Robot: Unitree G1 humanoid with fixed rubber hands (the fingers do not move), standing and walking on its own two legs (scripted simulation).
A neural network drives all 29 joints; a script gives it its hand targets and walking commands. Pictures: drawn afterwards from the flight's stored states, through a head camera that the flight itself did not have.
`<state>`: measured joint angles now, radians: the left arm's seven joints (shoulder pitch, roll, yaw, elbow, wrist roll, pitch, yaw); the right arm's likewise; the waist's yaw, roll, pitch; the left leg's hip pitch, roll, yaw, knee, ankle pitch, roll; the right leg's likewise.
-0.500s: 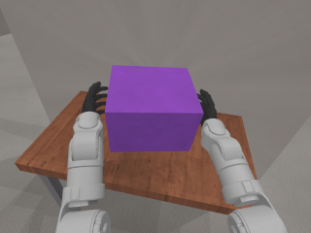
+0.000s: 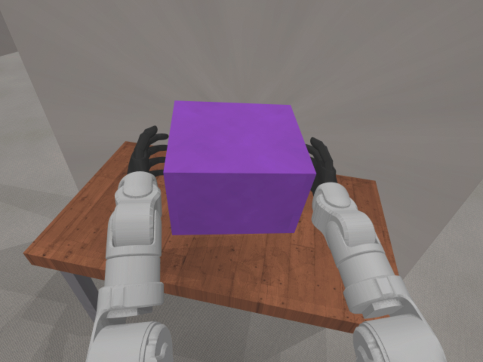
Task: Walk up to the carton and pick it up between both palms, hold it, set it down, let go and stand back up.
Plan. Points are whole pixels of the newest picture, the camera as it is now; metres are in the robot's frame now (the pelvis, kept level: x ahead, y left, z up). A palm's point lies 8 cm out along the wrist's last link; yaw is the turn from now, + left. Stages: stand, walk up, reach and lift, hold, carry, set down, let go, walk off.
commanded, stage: hold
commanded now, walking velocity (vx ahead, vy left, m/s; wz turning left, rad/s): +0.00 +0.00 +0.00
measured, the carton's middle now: (234, 166) +0.39 +0.01 +0.17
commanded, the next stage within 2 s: none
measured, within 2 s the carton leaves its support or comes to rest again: neither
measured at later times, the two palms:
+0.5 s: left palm (143, 174) +0.36 +0.16 +0.18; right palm (323, 183) +0.35 -0.14 +0.16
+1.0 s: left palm (143, 175) +0.35 +0.16 +0.18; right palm (323, 184) +0.35 -0.14 +0.16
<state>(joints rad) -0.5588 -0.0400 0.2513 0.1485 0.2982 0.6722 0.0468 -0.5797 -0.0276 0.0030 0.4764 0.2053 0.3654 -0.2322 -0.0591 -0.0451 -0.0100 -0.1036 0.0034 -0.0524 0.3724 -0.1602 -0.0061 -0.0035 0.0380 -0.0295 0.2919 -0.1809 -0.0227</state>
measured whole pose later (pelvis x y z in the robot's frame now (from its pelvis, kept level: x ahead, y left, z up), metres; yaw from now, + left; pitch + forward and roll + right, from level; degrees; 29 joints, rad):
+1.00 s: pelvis +0.00 +0.00 +0.00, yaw +0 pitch -6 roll -1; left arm -0.56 -0.04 0.25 0.14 0.28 0.67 0.05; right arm -0.58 -0.03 0.00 0.46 0.21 0.37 -0.23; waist -0.05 -0.04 -0.01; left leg -0.11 0.01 -0.05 0.38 -0.16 -0.01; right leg -0.02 0.04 -0.03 0.29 -0.18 -0.02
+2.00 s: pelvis +0.00 +0.00 +0.00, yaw +0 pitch -6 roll -1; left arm -0.54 -0.04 0.25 0.13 0.28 0.68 0.05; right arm -0.57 -0.04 0.02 0.45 0.22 0.37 -0.24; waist -0.06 -0.03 -0.01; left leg -0.11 0.00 -0.05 0.38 -0.17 -0.01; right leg -0.01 0.04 -0.03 0.29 -0.18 -0.02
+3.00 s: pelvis +0.00 +0.00 +0.00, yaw +0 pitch -7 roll -1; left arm -0.60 -0.05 0.28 0.22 0.31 0.66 0.05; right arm -0.63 -0.02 -0.03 0.56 0.19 0.34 -0.21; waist -0.07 -0.05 -0.01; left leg -0.09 0.00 -0.05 0.37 -0.16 0.00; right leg 0.01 0.03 -0.03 0.29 -0.18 -0.02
